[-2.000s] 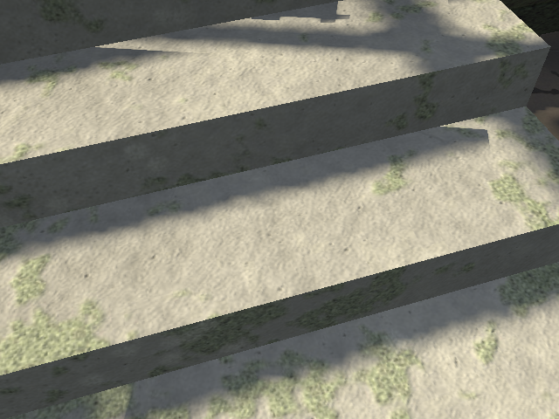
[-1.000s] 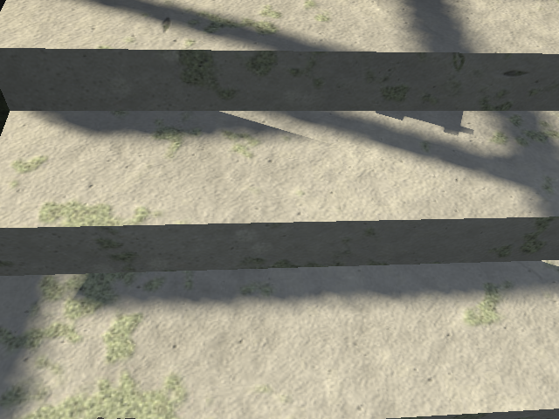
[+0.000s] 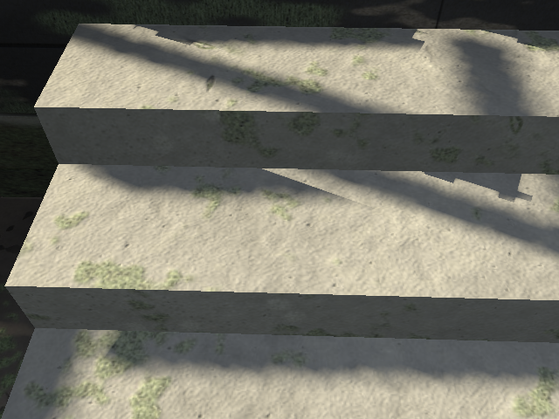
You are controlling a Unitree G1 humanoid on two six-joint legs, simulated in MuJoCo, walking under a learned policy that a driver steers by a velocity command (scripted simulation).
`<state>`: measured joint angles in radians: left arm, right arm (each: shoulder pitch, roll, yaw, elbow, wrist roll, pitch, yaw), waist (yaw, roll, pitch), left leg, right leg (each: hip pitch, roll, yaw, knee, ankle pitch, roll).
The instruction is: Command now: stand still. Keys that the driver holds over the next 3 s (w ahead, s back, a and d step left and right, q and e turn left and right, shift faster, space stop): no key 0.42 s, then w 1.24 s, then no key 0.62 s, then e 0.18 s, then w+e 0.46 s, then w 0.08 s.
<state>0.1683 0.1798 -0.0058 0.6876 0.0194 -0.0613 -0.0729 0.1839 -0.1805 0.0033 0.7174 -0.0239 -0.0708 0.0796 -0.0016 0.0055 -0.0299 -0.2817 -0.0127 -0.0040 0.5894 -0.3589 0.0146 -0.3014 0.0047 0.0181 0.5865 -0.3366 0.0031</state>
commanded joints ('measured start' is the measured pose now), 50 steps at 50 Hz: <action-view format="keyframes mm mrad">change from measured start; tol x32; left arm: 1 -16 77 23 -60 -3 -12 4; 30 -13 75 56 -9 35 -32 69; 36 604 191 87 167 50 -30 80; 50 340 47 -50 333 84 -35 4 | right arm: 1 10 -93 -28 -58 2 -11 -1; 28 223 -199 -89 62 -31 6 -66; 50 -550 20 86 -241 6 52 -25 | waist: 1 -4 11 -94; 50 3 -50 52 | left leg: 1 91 62 -48 -54 470 30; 21 121 35 -24 -180 369 38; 31 51 289 -297 -444 -193 268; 35 -300 -9 70 169 196 72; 37 -684 -11 -111 857 -209 83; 44 -1203 33 -12 1647 -293 235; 47 -1229 101 11 1386 -191 304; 50 -585 91 117 919 -132 190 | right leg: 1 32 -39 17 -42 375 -37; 28 -191 -13 -12 -37 -66 -74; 33 297 -10 -67 -235 124 -124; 36 734 -358 483 -380 417 -425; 46 364 -297 122 -480 61 -272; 50 -239 -250 7 -758 32 -209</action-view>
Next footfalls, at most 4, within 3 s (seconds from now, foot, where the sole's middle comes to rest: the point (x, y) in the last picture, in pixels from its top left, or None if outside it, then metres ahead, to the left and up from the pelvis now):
1.08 left None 0.41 0.14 -0.59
1.68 right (332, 241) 0.76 -0.08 -0.42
2.12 left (234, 206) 0.86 0.13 -0.42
2.76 right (357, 242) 0.75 -0.13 -0.42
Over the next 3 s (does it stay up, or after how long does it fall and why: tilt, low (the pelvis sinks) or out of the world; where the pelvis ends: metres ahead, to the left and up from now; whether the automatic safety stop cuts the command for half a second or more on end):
stays up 0.83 -0.07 0.34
